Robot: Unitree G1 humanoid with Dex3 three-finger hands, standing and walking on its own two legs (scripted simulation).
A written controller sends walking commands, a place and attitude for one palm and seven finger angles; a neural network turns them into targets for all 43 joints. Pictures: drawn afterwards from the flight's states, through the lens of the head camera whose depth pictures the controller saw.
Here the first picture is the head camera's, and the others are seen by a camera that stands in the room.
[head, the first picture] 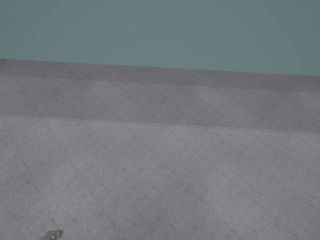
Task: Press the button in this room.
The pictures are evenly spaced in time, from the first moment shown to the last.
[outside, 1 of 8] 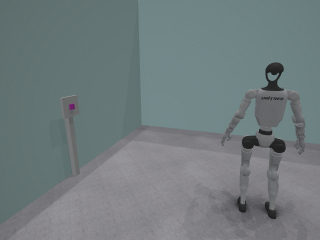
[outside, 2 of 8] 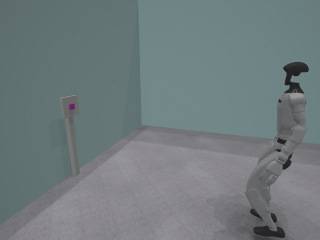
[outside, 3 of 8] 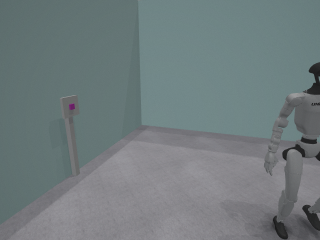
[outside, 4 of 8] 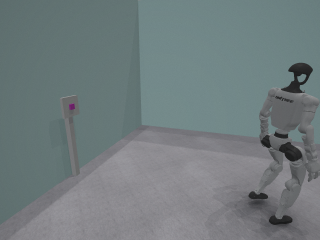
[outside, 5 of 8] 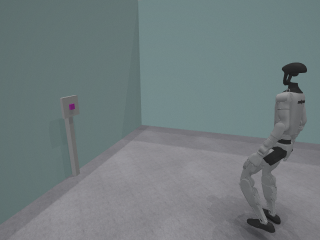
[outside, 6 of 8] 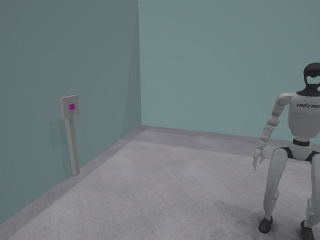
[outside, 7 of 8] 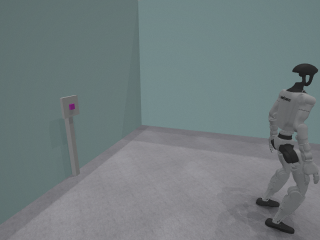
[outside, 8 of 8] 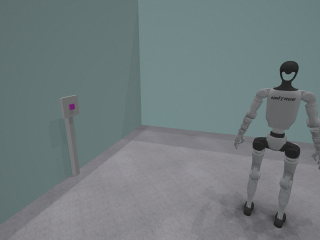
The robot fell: no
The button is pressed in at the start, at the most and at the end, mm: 0 0 0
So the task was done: no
